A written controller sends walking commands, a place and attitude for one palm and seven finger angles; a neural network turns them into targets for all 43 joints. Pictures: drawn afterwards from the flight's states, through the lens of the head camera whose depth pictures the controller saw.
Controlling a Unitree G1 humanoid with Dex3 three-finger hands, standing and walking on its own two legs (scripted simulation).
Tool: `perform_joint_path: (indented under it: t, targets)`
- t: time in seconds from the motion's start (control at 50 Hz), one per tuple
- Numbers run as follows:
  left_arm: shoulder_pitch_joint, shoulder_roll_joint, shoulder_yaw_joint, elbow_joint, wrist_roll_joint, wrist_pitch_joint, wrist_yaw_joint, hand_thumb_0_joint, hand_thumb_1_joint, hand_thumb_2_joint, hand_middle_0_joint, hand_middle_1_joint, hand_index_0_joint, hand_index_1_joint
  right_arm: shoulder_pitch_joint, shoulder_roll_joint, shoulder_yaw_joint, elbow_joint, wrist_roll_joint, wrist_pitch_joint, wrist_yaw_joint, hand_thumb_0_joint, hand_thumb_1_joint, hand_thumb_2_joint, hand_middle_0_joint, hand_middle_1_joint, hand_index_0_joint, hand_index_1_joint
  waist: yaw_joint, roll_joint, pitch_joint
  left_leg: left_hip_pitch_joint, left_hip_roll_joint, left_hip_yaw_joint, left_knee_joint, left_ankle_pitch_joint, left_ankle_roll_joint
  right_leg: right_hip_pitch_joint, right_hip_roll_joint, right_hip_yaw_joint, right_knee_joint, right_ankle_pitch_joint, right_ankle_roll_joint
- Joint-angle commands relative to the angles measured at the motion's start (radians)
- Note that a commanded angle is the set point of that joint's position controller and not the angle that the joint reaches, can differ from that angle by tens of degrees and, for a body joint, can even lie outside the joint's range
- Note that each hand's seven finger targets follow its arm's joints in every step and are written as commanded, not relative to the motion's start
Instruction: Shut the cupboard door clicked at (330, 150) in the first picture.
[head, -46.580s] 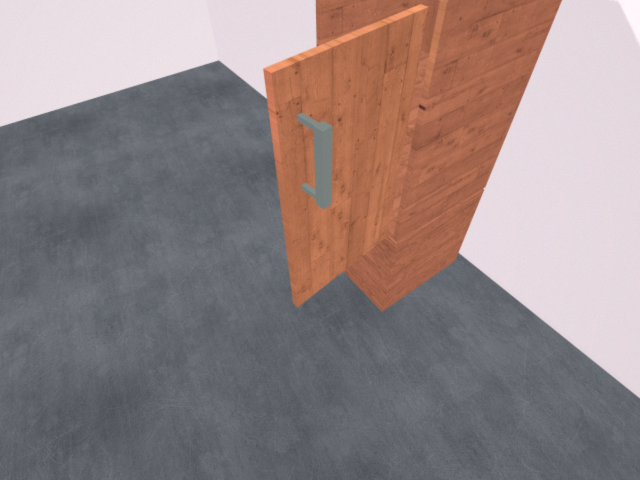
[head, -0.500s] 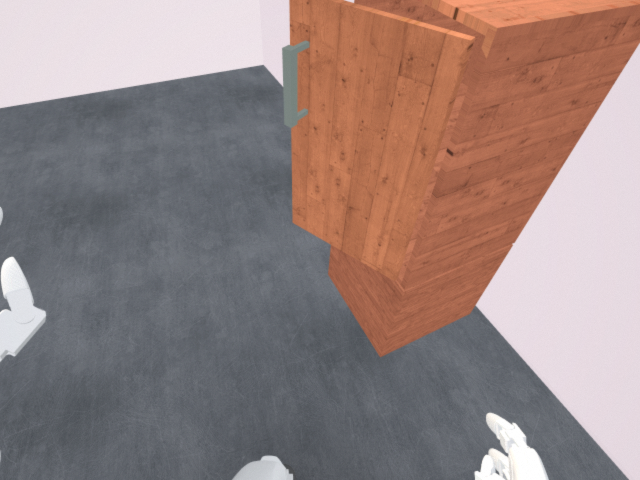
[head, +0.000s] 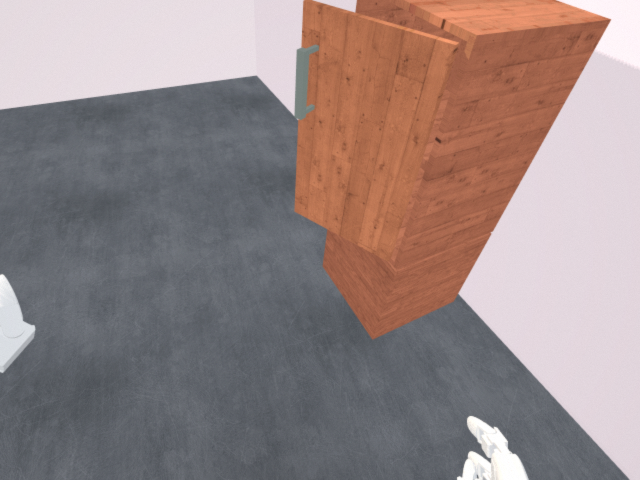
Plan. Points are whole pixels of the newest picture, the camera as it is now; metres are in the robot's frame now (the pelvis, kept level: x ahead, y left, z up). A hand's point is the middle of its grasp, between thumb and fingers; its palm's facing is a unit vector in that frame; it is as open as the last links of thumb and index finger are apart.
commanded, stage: stop stepping back and stand still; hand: left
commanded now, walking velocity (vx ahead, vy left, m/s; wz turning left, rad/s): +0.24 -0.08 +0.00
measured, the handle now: (306, 82) +0.91 +0.08 +0.09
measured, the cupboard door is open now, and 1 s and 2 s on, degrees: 27 27 27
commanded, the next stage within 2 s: let the arm hang, fingers relaxed in 1.10 s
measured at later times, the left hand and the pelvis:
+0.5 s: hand out of the picture +0.17 +0.28 +0.17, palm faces +0.38 -0.81 -0.45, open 7.4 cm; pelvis -0.05 +0.03 +0.00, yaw -4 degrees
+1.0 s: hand (37, 318) +0.22 +0.28 +0.16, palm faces +0.33 -0.82 -0.46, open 7.4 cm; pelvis -0.01 +0.04 +0.00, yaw -6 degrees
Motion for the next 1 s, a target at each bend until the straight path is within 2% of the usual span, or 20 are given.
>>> perform_joint_path:
  t: [0.0,0.06,0.1,0.14,0.22,0.24,0.28,0.3,0.34,0.38,0.44,0.48,0.52,0.54,0.58,0.64,0.72,0.78,0.86,0.98]
  targets:
    - [-0.001,0.195,0.089,-0.262,0.003,-0.053,0.022,0.000,0.900,0.900,-0.200,-0.300,-0.200,-0.300,-0.097,-0.161,-0.055,-0.151,-0.005,-0.028,-0.004,0.000,-0.900,-0.900,0.200,0.300,0.200,0.300,-0.003,0.193,-0.052,-0.006,0.098,-0.098,-0.256,-0.468,-0.055,0.154,-0.004,-0.038,-0.265,-0.020,-0.047]
    - [-0.081,0.246,0.127,-0.215,-0.016,-0.053,0.028,0.000,0.900,0.900,-0.200,-0.300,-0.200,-0.300,-0.082,-0.155,-0.057,-0.132,-0.026,0.007,-0.012,0.000,-0.900,-0.900,0.200,0.300,0.200,0.300,-0.016,0.030,-0.073,0.110,0.030,-0.015,0.079,-0.209,-0.063,-0.007,-0.213,0.220,-0.412,-0.092,-0.163]
    - [-0.062,0.206,0.092,-0.154,-0.022,-0.023,0.033,0.000,0.900,0.900,-0.200,-0.300,-0.200,-0.300,-0.094,-0.166,-0.074,-0.121,-0.009,0.022,-0.017,0.000,-0.900,-0.900,0.200,0.300,0.200,0.300,0.006,-0.165,-0.042,0.049,-0.013,-0.021,0.315,-0.213,-0.064,-0.107,-0.310,0.397,-0.485,-0.383,-0.230]
    - [-0.084,0.191,0.063,-0.133,-0.013,-0.026,0.039,0.000,0.900,0.900,-0.200,-0.300,-0.200,-0.300,-0.107,-0.159,-0.054,-0.124,-0.004,0.038,-0.017,0.000,-0.900,-0.900,0.200,0.300,0.200,0.300,-0.004,-0.147,0.068,-0.082,0.005,-0.048,0.382,-0.217,-0.051,-0.102,-0.343,0.372,-0.473,-0.324,-0.240]
    - [-0.189,0.212,0.058,-0.138,0.017,-0.053,0.045,0.000,0.900,0.900,-0.200,-0.300,-0.200,-0.300,-0.111,-0.162,-0.044,-0.102,-0.010,0.021,-0.040,0.000,-0.900,-0.900,0.200,0.300,0.200,0.300,-0.019,-0.021,0.107,0.146,0.005,0.010,0.075,-0.235,-0.026,-0.207,-0.228,0.166,-0.339,-0.302,-0.146]
    - [-0.183,0.201,0.053,-0.145,0.015,-0.058,0.042,0.000,0.900,0.900,-0.200,-0.300,-0.200,-0.300,-0.105,-0.173,-0.047,-0.110,-0.008,0.013,-0.044,0.000,-0.900,-0.900,0.200,0.300,0.200,0.300,-0.020,0.060,0.110,0.170,0.040,-0.065,-0.017,-0.327,0.003,-0.235,-0.177,0.146,-0.251,-0.288,-0.121]
    - [-0.169,0.214,0.081,-0.222,0.007,-0.083,0.041,0.000,0.900,0.900,-0.200,-0.300,-0.200,-0.300,-0.101,-0.185,-0.043,-0.117,-0.004,-0.009,-0.042,0.000,-0.900,-0.900,0.200,0.300,0.200,0.300,-0.020,0.316,0.069,0.164,0.259,-0.476,-0.325,-0.647,0.089,-0.240,-0.017,-0.014,0.079,-0.152,-0.032]
    - [-0.171,0.264,0.121,-0.259,0.014,-0.096,0.034,0.000,0.900,0.900,-0.200,-0.300,-0.200,-0.300,-0.119,-0.179,-0.042,-0.123,-0.009,-0.021,-0.044,0.000,-0.900,-0.900,0.200,0.300,0.200,0.300,-0.009,0.337,0.050,0.087,0.305,-0.552,-0.404,-0.741,0.091,-0.191,-0.023,0.014,0.209,-0.123,-0.027]
    - [-0.088,0.211,0.098,-0.234,0.013,-0.082,0.022,0.000,0.900,0.900,-0.200,-0.300,-0.200,-0.300,-0.115,-0.164,-0.047,-0.116,-0.020,-0.029,-0.026,0.000,-0.900,-0.900,0.200,0.300,0.200,0.300,0.003,0.196,0.032,-0.017,0.280,-0.431,-0.397,-0.634,0.079,-0.064,-0.035,0.013,0.223,-0.056,-0.031]
    - [-0.025,0.189,0.094,-0.232,0.008,-0.071,0.022,0.000,0.900,0.900,-0.200,-0.300,-0.200,-0.300,-0.107,-0.162,-0.049,-0.113,-0.016,-0.026,-0.011,0.000,-0.900,-0.900,0.200,0.300,0.200,0.300,0.009,0.210,0.001,-0.044,0.229,-0.261,-0.357,-0.532,0.054,0.058,-0.026,-0.050,0.067,-0.054,-0.030]
    - [0.017,0.182,0.089,-0.201,0.008,-0.050,0.022,0.000,0.900,0.900,-0.200,-0.300,-0.200,-0.300,-0.103,-0.165,-0.050,-0.133,-0.011,-0.001,-0.010,0.000,-0.900,-0.900,0.200,0.300,0.200,0.300,0.000,0.200,0.005,-0.133,0.153,-0.130,-0.280,-0.539,-0.001,0.227,-0.016,-0.086,-0.158,-0.021,-0.035]
    - [0.002,0.205,0.109,-0.186,0.008,-0.046,0.027,0.000,0.900,0.900,-0.200,-0.300,-0.200,-0.300,-0.087,-0.157,-0.054,-0.137,-0.015,0.019,-0.013,0.000,-0.900,-0.900,0.200,0.300,0.200,0.300,-0.011,0.096,0.004,-0.119,0.088,-0.078,-0.105,-0.450,-0.019,0.201,-0.097,0.042,-0.288,-0.051,-0.082]
    - [-0.046,0.225,0.120,-0.185,-0.002,-0.052,0.031,0.000,0.900,0.900,-0.200,-0.300,-0.200,-0.300,-0.077,-0.144,-0.052,-0.129,-0.022,0.028,-0.011,0.000,-0.900,-0.900,0.200,0.300,0.200,0.300,-0.013,-0.086,-0.014,-0.085,0.017,-0.018,0.169,-0.251,-0.043,0.094,-0.296,0.328,-0.432,-0.172,-0.177]
    - [-0.047,0.217,0.113,-0.169,-0.006,-0.048,0.037,0.000,0.900,0.900,-0.200,-0.300,-0.200,-0.300,-0.080,-0.143,-0.054,-0.118,-0.011,0.024,-0.008,0.000,-0.900,-0.900,0.200,0.300,0.200,0.300,-0.001,-0.153,-0.008,-0.087,0.001,-0.027,0.245,-0.203,-0.050,0.069,-0.344,0.404,-0.456,-0.174,-0.204]
    - [-0.030,0.189,0.089,-0.150,-0.006,-0.048,0.042,0.000,0.900,0.900,-0.200,-0.300,-0.200,-0.300,-0.080,-0.146,-0.051,-0.116,-0.002,0.025,-0.005,0.000,-0.900,-0.900,0.200,0.300,0.200,0.300,-0.005,-0.126,0.017,-0.051,0.011,-0.045,0.219,-0.199,-0.048,0.038,-0.336,0.324,-0.416,-0.072,-0.198]
    - [-0.069,0.205,0.089,-0.186,0.004,-0.063,0.045,0.000,0.900,0.900,-0.200,-0.300,-0.200,-0.300,-0.102,-0.148,-0.044,-0.108,0.000,0.015,-0.018,0.000,-0.900,-0.900,0.200,0.300,0.200,0.300,-0.005,-0.016,0.000,0.122,0.020,-0.042,0.001,-0.062,-0.026,0.016,-0.234,0.153,-0.305,0.108,-0.105]
    - [-0.081,0.201,0.086,-0.232,0.012,-0.083,0.030,0.000,0.900,0.900,-0.200,-0.300,-0.200,-0.300,-0.121,-0.151,-0.033,-0.119,-0.002,-0.008,-0.029,0.000,-0.900,-0.900,0.200,0.300,0.200,0.300,0.003,0.196,0.010,0.120,0.149,-0.253,-0.214,-0.122,0.013,0.036,-0.085,0.014,-0.188,0.107,-0.015]
    - [-0.069,0.191,0.084,-0.211,0.014,-0.089,0.028,0.000,0.900,0.900,-0.200,-0.300,-0.200,-0.300,-0.110,-0.149,-0.034,-0.121,-0.002,-0.020,-0.028,0.000,-0.900,-0.900,0.200,0.300,0.200,0.300,0.008,0.148,0.001,0.079,0.149,-0.225,-0.227,-0.147,0.013,0.111,-0.085,0.016,-0.231,0.162,-0.009]
    - [0.017,0.178,0.092,-0.178,0.000,-0.083,0.024,0.000,0.900,0.900,-0.200,-0.300,-0.200,-0.300,-0.097,-0.151,-0.043,-0.132,0.005,-0.014,-0.017,0.000,-0.900,-0.900,0.200,0.300,0.200,0.300,0.007,0.098,-0.100,0.126,0.093,-0.116,-0.116,0.046,-0.012,0.169,-0.114,0.050,-0.264,0.316,-0.020]
    - [0.060,0.193,0.101,-0.197,-0.015,-0.066,0.021,0.000,0.900,0.900,-0.200,-0.300,-0.200,-0.300,-0.100,-0.147,-0.041,-0.153,0.012,0.017,-0.014,0.000,-0.900,-0.900,0.200,0.300,0.200,0.300,0.002,0.069,-0.158,0.179,0.083,-0.079,-0.042,0.257,-0.025,0.179,-0.133,0.060,-0.235,0.512,-0.023]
